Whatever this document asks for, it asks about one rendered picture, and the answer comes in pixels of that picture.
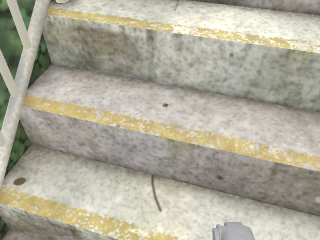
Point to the right robot thigh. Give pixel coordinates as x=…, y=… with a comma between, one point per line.
x=232, y=231

